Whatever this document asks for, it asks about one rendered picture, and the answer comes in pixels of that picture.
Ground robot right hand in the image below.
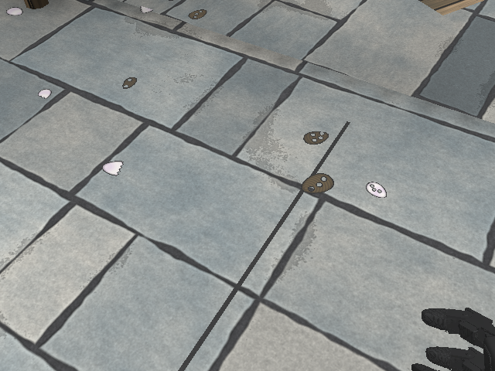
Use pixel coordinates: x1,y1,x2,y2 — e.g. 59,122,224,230
411,308,495,371

